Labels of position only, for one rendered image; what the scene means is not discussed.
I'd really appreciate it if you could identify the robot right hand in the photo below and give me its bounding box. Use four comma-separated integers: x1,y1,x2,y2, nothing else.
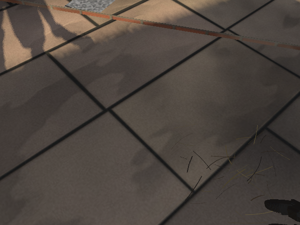
264,199,300,225

